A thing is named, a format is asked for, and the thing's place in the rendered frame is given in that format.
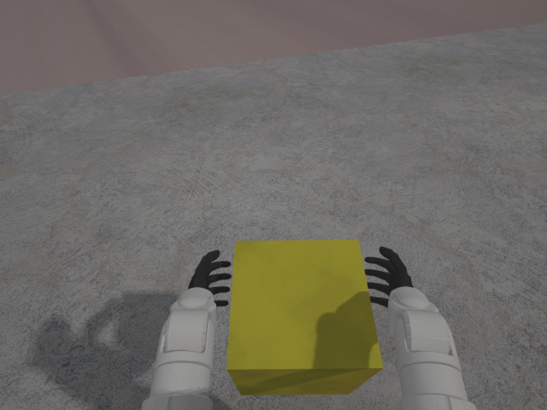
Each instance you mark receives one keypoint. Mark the robot right forearm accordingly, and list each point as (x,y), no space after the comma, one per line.
(427,361)

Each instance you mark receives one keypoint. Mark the robot right hand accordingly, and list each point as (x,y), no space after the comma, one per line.
(396,276)

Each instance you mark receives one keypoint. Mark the robot left hand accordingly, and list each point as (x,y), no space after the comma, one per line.
(202,279)

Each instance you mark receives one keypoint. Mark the carton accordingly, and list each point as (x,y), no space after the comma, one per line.
(301,320)

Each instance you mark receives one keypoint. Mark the robot left forearm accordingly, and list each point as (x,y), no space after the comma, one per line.
(184,358)

